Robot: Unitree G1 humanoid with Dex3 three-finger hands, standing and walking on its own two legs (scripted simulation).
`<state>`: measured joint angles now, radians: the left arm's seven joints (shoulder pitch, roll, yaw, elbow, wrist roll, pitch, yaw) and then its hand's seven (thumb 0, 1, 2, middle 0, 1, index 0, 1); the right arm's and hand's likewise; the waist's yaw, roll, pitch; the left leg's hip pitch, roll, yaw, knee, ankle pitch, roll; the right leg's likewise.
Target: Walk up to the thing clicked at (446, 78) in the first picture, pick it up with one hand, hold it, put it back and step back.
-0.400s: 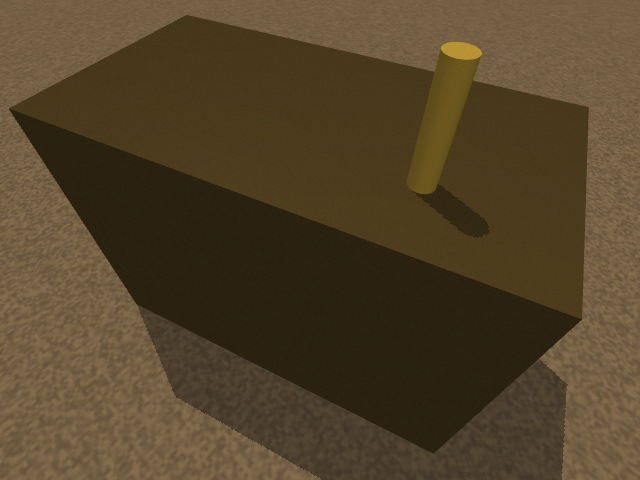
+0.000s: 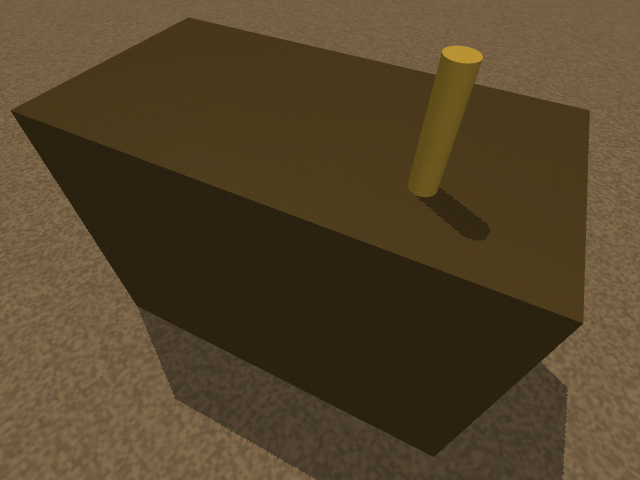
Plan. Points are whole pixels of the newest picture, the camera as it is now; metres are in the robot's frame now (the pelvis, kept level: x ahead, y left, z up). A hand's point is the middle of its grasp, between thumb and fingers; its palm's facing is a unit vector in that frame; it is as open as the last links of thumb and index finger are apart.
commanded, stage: stand
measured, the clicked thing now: (439, 130) +0.57 -0.19 +0.13
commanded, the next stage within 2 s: walk up in 0.72 s
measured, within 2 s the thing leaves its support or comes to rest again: neither
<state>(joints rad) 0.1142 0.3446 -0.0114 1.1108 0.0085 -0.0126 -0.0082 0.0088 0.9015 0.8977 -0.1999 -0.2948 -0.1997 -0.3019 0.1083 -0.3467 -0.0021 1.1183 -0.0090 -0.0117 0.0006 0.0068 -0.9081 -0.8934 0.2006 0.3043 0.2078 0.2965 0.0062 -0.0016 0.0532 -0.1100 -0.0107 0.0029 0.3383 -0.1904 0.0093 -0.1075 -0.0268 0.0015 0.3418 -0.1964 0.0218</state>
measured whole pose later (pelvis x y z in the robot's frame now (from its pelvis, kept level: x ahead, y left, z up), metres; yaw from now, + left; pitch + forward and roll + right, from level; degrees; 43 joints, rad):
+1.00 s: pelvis -0.01 -0.01 -0.02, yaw -8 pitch -2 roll +0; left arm 0.20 0.40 0.04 0.97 0.02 0.02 -0.02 0.01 0.90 0.90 -0.20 -0.29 -0.20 -0.30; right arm 0.12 -0.39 -0.08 0.95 -0.03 0.01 0.01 0.01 -0.91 -0.89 0.20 0.30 0.21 0.30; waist 0.00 0.01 0.11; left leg -0.20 0.07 0.13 0.55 -0.32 0.00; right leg -0.33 -0.01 -0.01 0.79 -0.49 -0.03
